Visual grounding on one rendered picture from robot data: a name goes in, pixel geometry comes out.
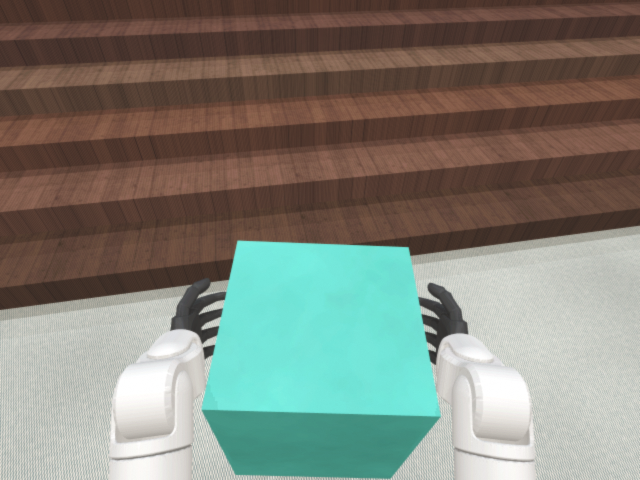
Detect right robot forearm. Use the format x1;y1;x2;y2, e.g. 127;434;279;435
436;333;536;480

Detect carton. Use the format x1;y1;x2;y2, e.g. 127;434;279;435
201;241;441;479

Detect robot right hand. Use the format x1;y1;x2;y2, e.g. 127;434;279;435
418;283;468;365

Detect robot left hand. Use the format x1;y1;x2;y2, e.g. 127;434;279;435
170;278;226;359

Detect left robot forearm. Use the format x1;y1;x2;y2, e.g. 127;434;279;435
109;329;206;480

